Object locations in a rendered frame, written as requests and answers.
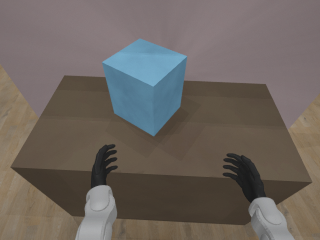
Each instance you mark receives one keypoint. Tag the right robot hand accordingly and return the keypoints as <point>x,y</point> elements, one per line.
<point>248,177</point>

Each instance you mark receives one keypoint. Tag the left robot hand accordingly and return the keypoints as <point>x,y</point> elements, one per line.
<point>99,170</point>

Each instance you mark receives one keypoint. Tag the carton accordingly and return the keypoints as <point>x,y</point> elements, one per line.
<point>145,83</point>

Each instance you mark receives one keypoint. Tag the robot left forearm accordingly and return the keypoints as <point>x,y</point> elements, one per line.
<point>100,214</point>

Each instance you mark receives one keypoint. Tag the pedestal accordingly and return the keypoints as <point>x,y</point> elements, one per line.
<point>174,176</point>

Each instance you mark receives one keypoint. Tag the robot right forearm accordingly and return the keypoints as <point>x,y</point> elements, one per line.
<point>267,221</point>

